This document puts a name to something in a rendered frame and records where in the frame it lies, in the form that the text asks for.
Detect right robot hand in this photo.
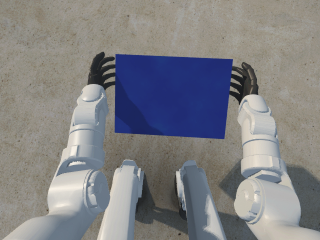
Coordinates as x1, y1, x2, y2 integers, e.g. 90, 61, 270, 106
229, 62, 259, 105

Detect carton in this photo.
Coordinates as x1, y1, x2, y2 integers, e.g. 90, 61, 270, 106
114, 54, 233, 139

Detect robot right upper arm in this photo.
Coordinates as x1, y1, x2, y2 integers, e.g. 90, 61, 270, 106
234, 177, 320, 240

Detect robot left forearm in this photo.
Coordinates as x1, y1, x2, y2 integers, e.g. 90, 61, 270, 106
47, 84, 109, 209

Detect right robot thigh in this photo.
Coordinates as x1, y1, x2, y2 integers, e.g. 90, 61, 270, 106
175, 165, 227, 240

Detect robot left upper arm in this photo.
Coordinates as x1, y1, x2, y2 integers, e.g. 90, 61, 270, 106
3, 169, 111, 240

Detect left robot hand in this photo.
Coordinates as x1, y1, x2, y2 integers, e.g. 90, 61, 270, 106
87, 52, 116, 90

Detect robot right forearm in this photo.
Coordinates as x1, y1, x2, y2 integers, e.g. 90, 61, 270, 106
237, 94, 301, 220

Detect robot right foot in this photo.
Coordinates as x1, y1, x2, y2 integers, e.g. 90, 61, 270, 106
174, 175, 187, 221

